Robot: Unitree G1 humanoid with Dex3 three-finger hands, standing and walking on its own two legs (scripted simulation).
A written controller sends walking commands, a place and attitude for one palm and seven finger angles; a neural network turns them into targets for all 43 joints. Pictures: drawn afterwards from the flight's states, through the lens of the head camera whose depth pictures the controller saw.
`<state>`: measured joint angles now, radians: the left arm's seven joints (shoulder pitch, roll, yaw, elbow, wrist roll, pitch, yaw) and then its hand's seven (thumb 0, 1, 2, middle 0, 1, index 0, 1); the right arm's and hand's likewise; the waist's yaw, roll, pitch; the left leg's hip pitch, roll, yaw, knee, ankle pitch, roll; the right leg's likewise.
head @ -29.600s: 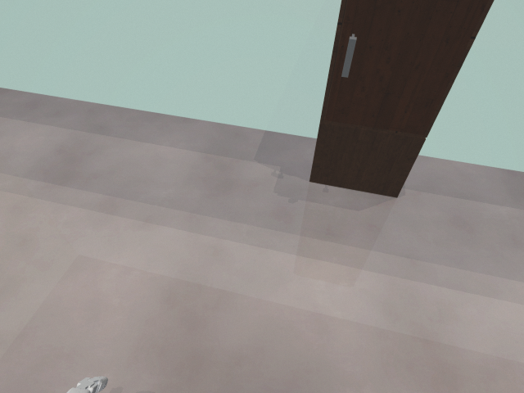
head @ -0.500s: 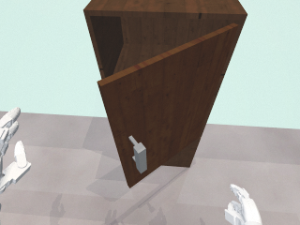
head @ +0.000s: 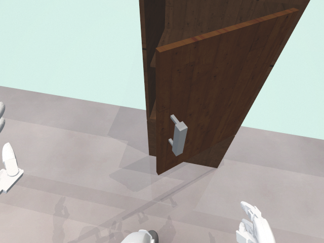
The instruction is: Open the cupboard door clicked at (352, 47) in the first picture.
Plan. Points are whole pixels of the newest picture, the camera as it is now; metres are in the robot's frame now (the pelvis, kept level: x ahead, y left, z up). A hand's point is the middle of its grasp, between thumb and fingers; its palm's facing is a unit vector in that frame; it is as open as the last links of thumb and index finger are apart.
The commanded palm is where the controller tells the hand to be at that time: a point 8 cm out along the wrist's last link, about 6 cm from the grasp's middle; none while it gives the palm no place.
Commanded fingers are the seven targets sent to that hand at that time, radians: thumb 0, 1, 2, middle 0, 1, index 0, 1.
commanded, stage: step back with the hand held close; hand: left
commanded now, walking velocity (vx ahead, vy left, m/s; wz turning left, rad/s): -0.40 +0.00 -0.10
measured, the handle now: (175, 135) +0.42 +0.00 -0.03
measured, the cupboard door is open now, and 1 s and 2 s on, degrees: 41 41 41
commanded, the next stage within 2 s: stop stepping back and stand still in 0.58 s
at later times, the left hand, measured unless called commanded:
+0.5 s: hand out of the picture +0.10 +0.26 +0.17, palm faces +0.28 -0.85 -0.44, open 7.4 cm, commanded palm +0.05 +0.31 +0.19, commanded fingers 0.00 0.90 0.90 -0.20 -0.30 -0.20 -0.30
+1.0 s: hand out of the picture -0.10 +0.32 +0.20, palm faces +0.34 -0.80 -0.49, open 7.4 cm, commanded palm -0.12 +0.36 +0.19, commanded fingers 0.00 0.90 0.90 -0.20 -0.30 -0.20 -0.30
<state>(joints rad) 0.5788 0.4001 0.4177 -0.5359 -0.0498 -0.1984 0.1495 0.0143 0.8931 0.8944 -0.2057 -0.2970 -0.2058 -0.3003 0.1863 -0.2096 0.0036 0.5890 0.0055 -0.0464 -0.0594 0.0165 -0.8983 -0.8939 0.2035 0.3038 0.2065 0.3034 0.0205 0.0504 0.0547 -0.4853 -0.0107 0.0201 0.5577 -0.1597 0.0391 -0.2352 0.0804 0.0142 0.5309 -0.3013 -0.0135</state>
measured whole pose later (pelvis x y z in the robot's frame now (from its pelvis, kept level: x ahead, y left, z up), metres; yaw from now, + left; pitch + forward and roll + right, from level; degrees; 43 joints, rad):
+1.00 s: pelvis -0.30 +0.08 -0.01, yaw -8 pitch +1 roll -1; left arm 0.60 0.53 0.50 -0.69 -0.05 -0.17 0.12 0.01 0.89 0.89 -0.21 -0.30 -0.21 -0.30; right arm 0.27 -0.20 -0.02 0.72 -0.01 -0.05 -0.06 0.02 -0.90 -0.89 0.20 0.30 0.20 0.30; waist 0.05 -0.07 -0.10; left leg -0.70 -0.01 -0.04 1.18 -0.28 -0.04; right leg -0.25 0.03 -0.10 0.63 -0.39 -0.06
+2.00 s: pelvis -0.28 +0.10 +0.01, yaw -7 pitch +0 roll +0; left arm 0.56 0.40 0.39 -0.44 -0.05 -0.17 0.15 0.01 0.89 0.89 -0.21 -0.30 -0.21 -0.30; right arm 0.17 -0.20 0.01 0.59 0.02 -0.07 -0.06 0.01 -0.90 -0.89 0.20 0.30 0.20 0.30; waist 0.00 0.04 0.05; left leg -0.24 0.04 0.07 0.52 -0.28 -0.01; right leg -0.19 0.03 -0.12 0.49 -0.31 -0.06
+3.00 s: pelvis -0.31 +0.14 +0.01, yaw -6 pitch +0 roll +0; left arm 0.29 0.17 0.01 0.82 0.02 0.05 0.03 0.00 0.96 0.89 -0.20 -0.30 -0.20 -0.30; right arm 0.22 -0.21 0.03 0.93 -0.03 0.02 0.01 0.01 -0.90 -0.89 0.20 0.30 0.20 0.30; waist -0.02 -0.03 0.07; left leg -0.29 -0.02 0.08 0.53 -0.23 0.04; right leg -0.26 -0.04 -0.12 0.55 -0.29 -0.02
